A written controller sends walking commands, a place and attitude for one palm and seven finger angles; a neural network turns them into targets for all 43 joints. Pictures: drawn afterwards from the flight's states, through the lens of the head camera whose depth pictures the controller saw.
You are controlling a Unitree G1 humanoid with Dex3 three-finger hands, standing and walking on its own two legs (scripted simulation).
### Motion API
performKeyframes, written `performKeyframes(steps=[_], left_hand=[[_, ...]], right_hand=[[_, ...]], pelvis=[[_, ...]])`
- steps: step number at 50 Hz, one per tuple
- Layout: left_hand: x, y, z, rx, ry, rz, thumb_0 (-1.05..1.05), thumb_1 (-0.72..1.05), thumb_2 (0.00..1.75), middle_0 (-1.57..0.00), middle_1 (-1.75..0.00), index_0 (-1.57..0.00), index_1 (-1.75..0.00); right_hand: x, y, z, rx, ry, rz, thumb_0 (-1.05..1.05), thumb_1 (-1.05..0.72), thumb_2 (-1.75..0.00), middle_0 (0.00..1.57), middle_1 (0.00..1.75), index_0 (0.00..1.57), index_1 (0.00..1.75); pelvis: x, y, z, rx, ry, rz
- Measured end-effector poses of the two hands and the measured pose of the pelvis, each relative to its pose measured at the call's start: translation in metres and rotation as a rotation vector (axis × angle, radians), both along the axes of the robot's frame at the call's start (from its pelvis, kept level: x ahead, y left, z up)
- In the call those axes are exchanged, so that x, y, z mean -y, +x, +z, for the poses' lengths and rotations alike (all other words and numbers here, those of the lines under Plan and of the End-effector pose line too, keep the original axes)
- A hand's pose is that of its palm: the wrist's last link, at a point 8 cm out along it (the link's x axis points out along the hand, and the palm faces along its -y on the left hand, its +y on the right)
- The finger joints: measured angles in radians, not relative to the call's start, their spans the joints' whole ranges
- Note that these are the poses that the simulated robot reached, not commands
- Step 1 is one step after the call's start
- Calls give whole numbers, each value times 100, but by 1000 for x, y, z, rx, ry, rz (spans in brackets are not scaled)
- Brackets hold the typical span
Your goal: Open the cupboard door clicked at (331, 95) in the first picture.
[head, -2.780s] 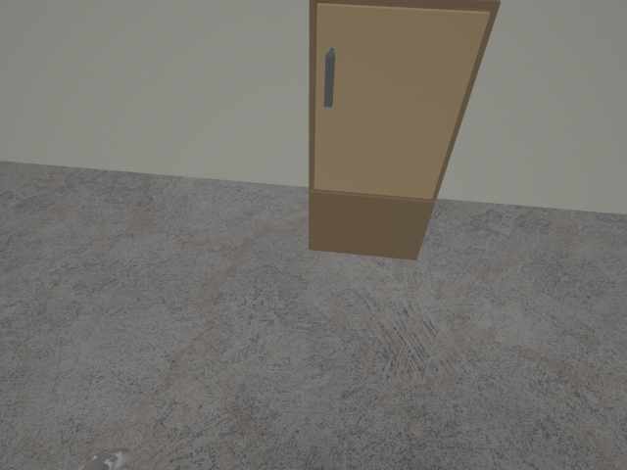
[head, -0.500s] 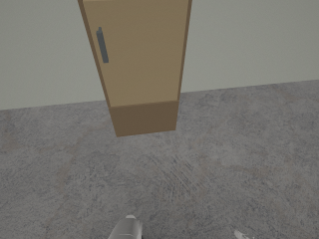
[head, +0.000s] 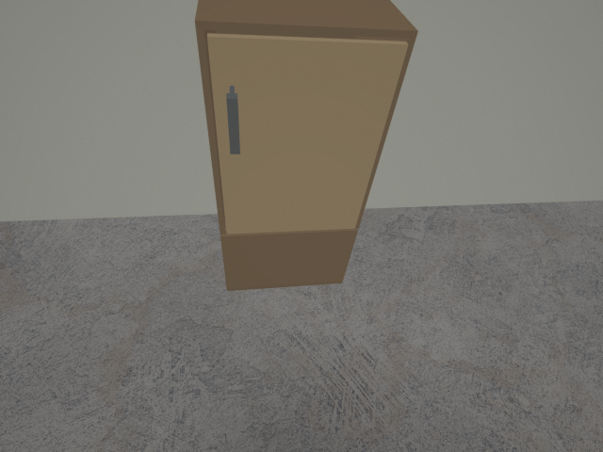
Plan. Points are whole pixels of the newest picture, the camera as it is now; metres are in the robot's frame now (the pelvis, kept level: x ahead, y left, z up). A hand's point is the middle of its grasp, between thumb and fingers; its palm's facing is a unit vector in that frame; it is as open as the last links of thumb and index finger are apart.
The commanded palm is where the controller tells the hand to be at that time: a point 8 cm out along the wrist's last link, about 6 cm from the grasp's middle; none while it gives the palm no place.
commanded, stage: turn to face it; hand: left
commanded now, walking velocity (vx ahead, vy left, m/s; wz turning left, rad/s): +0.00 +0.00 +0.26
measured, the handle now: (233, 120) +0.78 +0.18 +0.02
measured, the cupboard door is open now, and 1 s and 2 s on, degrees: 0 0 0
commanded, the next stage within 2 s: take the last steps up to it in 0.12 s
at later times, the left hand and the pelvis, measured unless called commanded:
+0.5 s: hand out of the picture -0.09 +0.15 -0.17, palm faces +0.17 -0.96 -0.22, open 7.4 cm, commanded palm none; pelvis +0.00 -0.02 +0.01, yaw +4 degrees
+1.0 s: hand out of the picture +0.08 +0.22 -0.19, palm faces +0.10 -0.98 -0.14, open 7.4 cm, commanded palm none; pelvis +0.12 +0.04 +0.00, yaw +3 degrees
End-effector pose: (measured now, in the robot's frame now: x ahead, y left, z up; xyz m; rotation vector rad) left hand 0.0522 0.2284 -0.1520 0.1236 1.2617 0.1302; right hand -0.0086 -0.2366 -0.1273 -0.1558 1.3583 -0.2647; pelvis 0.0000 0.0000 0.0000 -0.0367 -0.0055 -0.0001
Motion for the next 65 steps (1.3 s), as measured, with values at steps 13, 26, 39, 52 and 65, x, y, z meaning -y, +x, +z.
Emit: performKeyframes(steps=[13, 26, 39, 52, 65], left_hand=[[-14, -57, 11, -113, 65, 96, 0, 91, 90, -20, -30, -19, -30], [39, -158, 19, -277, 17, 201, 0, 91, 90, -20, -30, -19, -30], [53, -126, 3, -315, -128, 260, 0, 91, 90, -20, -30, -20, -30], [-48, 68, 1, -121, -1, 91, 1, 91, 90, -20, -30, -19, -30], [-4, 263, 17, 107, 103, -4, 0, 91, 90, -19, -30, -19, -30]], right_hand=[[-12, 2, -14, -36, 62, 41, 0, -90, -90, 21, 30, 21, 30], [9, 38, -12, 36, 92, 103, 0, -91, -90, 20, 30, 20, 30], [-30, 116, -16, 5, 61, 212, 1, -91, -90, 20, 30, 20, 30], [-47, 151, -8, 30, 23, 76, -1, -94, -90, 20, 30, 21, 30], [3, 186, -46, -208, 122, 3, 0, -91, -90, 20, 30, 20, 30]], pelvis=[[-1, -2, 1, -9, 11, 63], [18, 4, 7, 3, 44, 70], [-19, 54, -5, -24, 28, 127], [-36, 137, -1, -5, 41, 45], [16, 238, -20, 0, 43, 48]])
